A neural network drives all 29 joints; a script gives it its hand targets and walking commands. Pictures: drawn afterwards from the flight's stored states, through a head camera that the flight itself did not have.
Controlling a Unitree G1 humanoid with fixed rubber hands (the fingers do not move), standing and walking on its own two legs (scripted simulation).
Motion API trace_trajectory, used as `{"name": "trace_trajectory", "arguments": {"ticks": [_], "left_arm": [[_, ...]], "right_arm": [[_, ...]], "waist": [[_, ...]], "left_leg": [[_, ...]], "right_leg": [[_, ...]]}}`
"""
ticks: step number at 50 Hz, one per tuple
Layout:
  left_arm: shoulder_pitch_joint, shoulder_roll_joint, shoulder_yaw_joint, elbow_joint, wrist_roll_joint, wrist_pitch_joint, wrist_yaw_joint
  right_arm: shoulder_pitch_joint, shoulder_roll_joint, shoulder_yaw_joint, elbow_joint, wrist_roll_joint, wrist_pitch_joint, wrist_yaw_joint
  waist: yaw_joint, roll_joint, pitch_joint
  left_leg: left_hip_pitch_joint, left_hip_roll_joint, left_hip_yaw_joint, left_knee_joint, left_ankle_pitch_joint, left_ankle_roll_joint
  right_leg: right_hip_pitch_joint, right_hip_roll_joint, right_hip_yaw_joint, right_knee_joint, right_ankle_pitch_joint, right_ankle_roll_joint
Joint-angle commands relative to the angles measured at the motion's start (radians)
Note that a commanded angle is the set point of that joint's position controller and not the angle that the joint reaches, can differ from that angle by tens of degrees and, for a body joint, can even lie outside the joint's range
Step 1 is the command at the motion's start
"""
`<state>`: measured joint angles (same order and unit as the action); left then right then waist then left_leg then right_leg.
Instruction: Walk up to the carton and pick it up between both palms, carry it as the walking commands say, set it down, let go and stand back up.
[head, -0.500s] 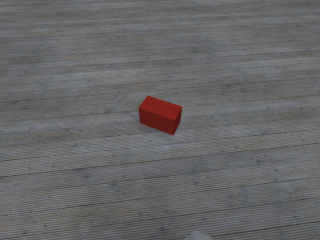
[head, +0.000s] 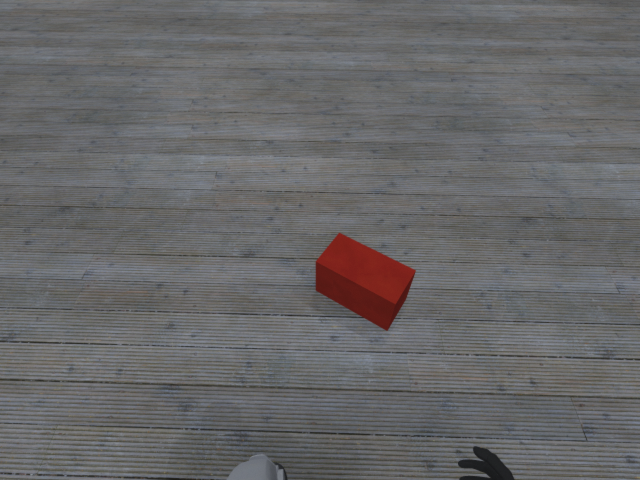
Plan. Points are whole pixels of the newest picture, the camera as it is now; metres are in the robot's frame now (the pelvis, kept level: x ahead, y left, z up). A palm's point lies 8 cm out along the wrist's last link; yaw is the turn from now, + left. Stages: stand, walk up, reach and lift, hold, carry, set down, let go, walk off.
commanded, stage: walk up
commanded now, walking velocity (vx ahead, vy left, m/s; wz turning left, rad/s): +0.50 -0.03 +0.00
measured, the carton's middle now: (362, 281) +0.83 -0.09 -0.67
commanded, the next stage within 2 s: none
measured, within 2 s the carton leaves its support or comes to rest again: neither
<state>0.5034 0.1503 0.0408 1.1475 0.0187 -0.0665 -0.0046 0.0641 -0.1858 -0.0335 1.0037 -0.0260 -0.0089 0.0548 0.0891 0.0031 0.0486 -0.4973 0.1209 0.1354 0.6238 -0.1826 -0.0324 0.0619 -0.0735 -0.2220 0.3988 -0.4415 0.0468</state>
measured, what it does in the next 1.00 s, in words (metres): walks ahead: left foot, then right foot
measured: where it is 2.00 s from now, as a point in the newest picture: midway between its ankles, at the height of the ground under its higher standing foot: (344, 444)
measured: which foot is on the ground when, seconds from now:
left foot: up 0.00-0.00, down 0.02-0.44, up 0.46-0.82, down 0.84-1.00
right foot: down 0.00-0.04, up 0.06-0.42, down 0.44-1.00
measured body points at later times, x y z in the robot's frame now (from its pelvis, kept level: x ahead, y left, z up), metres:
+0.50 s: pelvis +0.22 -0.05 -0.01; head +0.23 -0.06 +0.44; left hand +0.37 +0.18 -0.14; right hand +0.18 -0.30 -0.17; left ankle +0.14 +0.12 -0.71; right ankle +0.31 -0.17 -0.73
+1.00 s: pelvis +0.35 -0.03 +0.00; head +0.36 +0.00 +0.45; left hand +0.32 +0.20 -0.17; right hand +0.45 -0.24 -0.13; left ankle +0.39 +0.10 -0.73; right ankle +0.34 -0.15 -0.71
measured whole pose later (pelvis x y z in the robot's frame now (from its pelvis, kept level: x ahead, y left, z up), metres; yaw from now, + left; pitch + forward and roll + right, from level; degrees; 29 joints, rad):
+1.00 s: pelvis +0.35 -0.03 +0.00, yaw -1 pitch -2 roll +1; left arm 0.30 0.20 0.04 1.13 0.00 0.02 0.02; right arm 0.09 -0.09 -0.02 1.06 -0.01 -0.02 -0.03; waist 0.04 -0.10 0.06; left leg -0.29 0.07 0.17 0.56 -0.23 0.01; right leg -0.30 -0.08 -0.05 0.75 -0.47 0.03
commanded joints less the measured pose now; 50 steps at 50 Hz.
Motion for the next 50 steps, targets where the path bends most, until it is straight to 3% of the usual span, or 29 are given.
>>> {"name": "trace_trajectory", "arguments": {"ticks": [1, 3, 4, 5, 8, 11, 12, 16, 18, 19, 20, 21, 22, 24, 27, 29, 34, 36, 37, 38, 39, 40, 41, 42, 43, 44, 45, 48, 50], "left_arm": [[-0.064, 0.096, 0.013, -0.12, -0.048, -0.027, 0.007], [-0.176, 0.115, 0.015, -0.108, -0.025, -0.016, 0.007], [-0.192, 0.103, 0.017, -0.095, -0.014, -0.009, 0.006], [-0.164, 0.09, 0.017, -0.083, -0.002, 0.004, 0.003], [-0.165, 0.058, 0.003, -0.079, 0.015, 0.026, -0.009], [-0.217, 0.061, 0.007, -0.11, 0.019, 0.042, -0.022], [-0.223, 0.051, 0.0, -0.107, 0.02, 0.047, -0.028], [-0.303, 0.08, 0.009, -0.144, 0.006, 0.051, -0.05], [-0.261, 0.108, 0.007, -0.122, 0.003, 0.036, -0.042], [-0.186, 0.142, 0.023, -0.103, 0.003, 0.033, -0.037], [-0.129, 0.186, 0.044, -0.077, 0.002, 0.027, -0.026], [-0.012, 0.282, 0.065, -0.066, 0.011, 0.024, -0.013], [0.001, 0.324, 0.067, -0.085, 0.013, 0.024, -0.004], [-0.122, 0.267, 0.038, -0.102, 0.013, 0.014, -0.002], [-0.206, 0.22, 0.04, -0.146, 0.011, -0.011, 0.016], [-0.21, 0.227, 0.049, -0.142, 0.016, -0.003, 0.02], [-0.213, 0.198, 0.06, -0.129, 0.024, 0.012, 0.018], [-0.244, 0.195, 0.057, -0.121, 0.023, 0.014, 0.013], [-0.233, 0.189, 0.056, -0.115, 0.027, 0.018, 0.011], [-0.266, 0.189, 0.053, -0.111, 0.02, 0.021, 0.007], [-0.242, 0.161, 0.043, -0.101, 0.007, 0.03, 0.005], [-0.224, 0.09, 0.016, -0.085, -0.003, 0.027, 0.009], [-0.209, 0.048, -0.003, -0.097, -0.007, 0.032, 0.008], [-0.223, 0.068, 0.003, -0.119, -0.006, 0.05, 0.011], [-0.199, 0.035, -0.005, -0.112, -0.01, 0.056, 0.019], [-0.188, 0.056, -0.002, -0.091, -0.015, 0.062, 0.026], [-0.179, 0.063, -0.005, -0.085, -0.021, 0.058, 0.028], [-0.145, 0.069, -0.008, -0.056, -0.021, 0.075, 0.029], [-0.102, 0.082, -0.011, -0.038, -0.015, 0.076, 0.032]], "right_arm": [[0.474, -0.319, -0.11, 0.061, -0.026, -0.065, -0.057], [0.368, -0.226, -0.09, 0.024, -0.021, -0.069, -0.06], [0.332, -0.189, -0.081, 0.0, -0.019, -0.065, -0.068], [0.293, -0.163, -0.069, -0.008, -0.005, -0.066, -0.075], [0.197, -0.137, -0.062, -0.024, 0.008, -0.068, -0.071], [0.172, -0.132, -0.059, -0.021, 0.006, -0.066, -0.073], [0.154, -0.138, -0.066, -0.018, 0.006, -0.066, -0.071], [0.149, -0.172, -0.08, 0.006, -0.004, -0.056, -0.055], [0.137, -0.173, -0.07, 0.006, -0.008, -0.041, -0.042], [0.169, -0.157, -0.061, 0.0, -0.011, -0.037, -0.04], [0.178, -0.131, -0.045, -0.012, -0.012, -0.038, -0.041], [0.177, -0.102, -0.025, -0.031, -0.012, -0.039, -0.039], [0.17, -0.081, -0.021, -0.041, -0.011, -0.027, -0.043], [0.164, -0.097, -0.031, -0.019, -0.008, -0.019, -0.039], [0.226, -0.082, -0.017, 0.04, 0.003, -0.011, -0.045], [0.219, -0.086, -0.02, 0.043, 0.004, 0.009, -0.041], [0.124, -0.059, -0.008, 0.007, 0.009, 0.017, -0.038], [0.131, -0.044, 0.001, 0.015, 0.01, 0.008, -0.033], [0.127, -0.042, 0.001, 0.038, 0.008, 0.01, -0.034], [0.154, -0.046, -0.001, 0.05, 0.012, 0.002, -0.035], [0.225, -0.075, -0.013, 0.079, 0.013, -0.018, -0.043], [0.277, -0.149, -0.043, 0.085, 0.003, -0.034, -0.055], [0.316, -0.207, -0.064, 0.076, -0.003, -0.045, -0.065], [0.286, -0.23, -0.077, 0.069, -0.004, -0.035, -0.075], [0.179, -0.172, -0.043, 0.049, 0.015, -0.028, -0.088], [0.139, -0.128, -0.038, 0.055, 0.023, -0.026, -0.093], [0.118, -0.116, -0.026, 0.048, 0.017, -0.026, -0.094], [0.064, -0.112, -0.02, 0.023, 0.017, -0.002, -0.099], [0.014, -0.118, -0.034, -0.003, 0.016, 0.016, -0.093]], "waist": [[-0.217, 0.357, -0.286], [-0.198, 0.11, -0.196], [-0.183, 0.068, -0.167], [-0.15, 0.064, -0.14], [-0.119, 0.229, -0.108], [-0.096, 0.171, -0.054], [-0.082, 0.228, -0.044], [-0.072, 0.229, -0.012], [-0.04, 0.19, -0.036], [-0.014, 0.1, -0.046], [0.021, -0.093, -0.077], [0.049, -0.335, -0.125], [0.018, -0.322, -0.109], [-0.034, -0.18, -0.01], [-0.059, -0.218, -0.043], [-0.056, -0.26, -0.053], [-0.055, -0.255, -0.049], [-0.08, -0.277, -0.047], [-0.083, -0.22, -0.034], [-0.116, -0.236, -0.056], [-0.149, -0.156, -0.115], [-0.171, 0.095, -0.161], [-0.185, 0.363, -0.185], [-0.159, 0.317, -0.099], [-0.096, 0.238, -0.046], [-0.102, 0.171, -0.058], [-0.105, 0.24, -0.09], [-0.076, 0.263, -0.09], [-0.044, 0.227, -0.096]], "left_leg": [[0.847, 0.426, -0.637, -0.311, 0.184, 0.231], [0.73, 0.367, -0.477, -0.311, 0.123, 0.234], [0.642, 0.365, -0.434, -0.296, 0.166, 0.212], [0.521, 0.337, -0.383, -0.315, 0.185, 0.187], [0.375, 0.316, -0.287, -0.371, 0.072, 0.192], [0.265, 0.297, -0.215, -0.425, -0.013, 0.168], [0.26, 0.261, -0.145, -0.4, 0.02, 0.144], [0.188, 0.199, -0.096, -0.403, -0.043, 0.113], [0.175, 0.101, -0.003, -0.302, -0.171, 0.091], [0.125, 0.066, 0.017, -0.172, -0.218, 0.071], [0.03, 0.021, 0.024, -0.007, -0.232, 0.053], [-0.088, -0.044, 0.041, 0.275, -0.408, 0.019], [-0.175, -0.046, -0.041, 0.462, -0.445, 0.018], [-0.156, 0.006, -0.086, 0.545, -0.324, -0.004], [-0.032, 0.029, -0.106, 0.465, -0.258, 0.006], [-0.037, 0.056, -0.126, 0.444, -0.244, -0.001], [0.047, 0.026, -0.076, 0.197, -0.201, -0.006], [0.14, -0.005, -0.019, 0.057, -0.127, 0.0], [0.168, -0.041, 0.014, -0.007, -0.112, -0.009], [0.247, -0.056, 0.043, -0.094, -0.026, -0.006], [0.422, -0.079, 0.038, -0.154, 0.011, 0.009], [0.524, 0.079, -0.144, -0.225, 0.066, 0.045], [0.573, 0.291, -0.394, -0.376, -0.038, 0.124], [0.504, 0.36, -0.457, -0.422, -0.031, 0.175], [0.396, 0.327, -0.293, -0.299, 0.62, 0.149], [0.364, 0.241, -0.183, -0.271, 0.774, 0.16], [0.393, 0.216, -0.159, -0.252, 0.781, 0.152], [0.364, 0.188, -0.121, -0.217, 0.522, 0.134], [0.313, 0.161, -0.107, -0.192, 0.313, 0.107]], "right_leg": [[-0.739, 0.071, 0.148, 0.88, -0.117, -0.039], [-0.809, -0.039, 0.224, 0.95, -0.032, -0.062], [-0.804, -0.076, 0.226, 0.942, 0.028, -0.063], [-0.734, -0.085, 0.24, 0.918, 0.08, -0.046], [-0.686, -0.109, 0.218, 0.804, 0.123, -0.019], [-0.631, -0.123, 0.198, 0.605, 0.174, 0.001], [-0.576, -0.128, 0.19, 0.501, 0.189, 0.0], [-0.386, -0.067, 0.105, 0.293, 0.246, 0.004], [-0.278, -0.007, 0.028, 0.185, 0.319, -0.001], [-0.183, -0.014, 0.033, 0.178, 0.295, -0.026], [-0.061, -0.058, 0.102, 0.114, 0.242, -0.064], [0.013, -0.31, 0.43, -0.083, 0.111, -0.132], [-0.013, -0.441, 0.677, -0.221, -0.012, -0.204], [-0.112, -0.392, 0.555, -0.21, 0.112, -0.209], [-0.223, -0.356, 0.404, -0.147, 0.492, -0.187], [-0.221, -0.382, 0.401, -0.139, 0.528, -0.202], [-0.26, -0.298, 0.283, -0.14, 0.401, -0.194], [-0.309, -0.253, 0.214, -0.147, 0.301, -0.176], [-0.322, -0.25, 0.225, -0.114, 0.368, -0.172], [-0.353, -0.217, 0.171, -0.07, 0.358, -0.153], [-0.386, -0.116, 0.117, 0.019, 0.266, -0.125], [-0.459, -0.029, 0.054, 0.194, 0.127, -0.073], [-0.593, 0.008, 0.079, 0.386, -0.081, -0.037], [-0.652, -0.004, 0.15, 0.51, -0.121, -0.03], [-0.541, -0.016, 0.202, 0.488, -0.124, -0.013], [-0.459, -0.022, 0.199, 0.44, -0.074, -0.013], [-0.458, -0.014, 0.205, 0.396, -0.057, -0.011], [-0.413, -0.008, 0.17, 0.286, 0.02, -0.014], [-0.334, -0.006, 0.138, 0.116, 0.214, -0.032]]}}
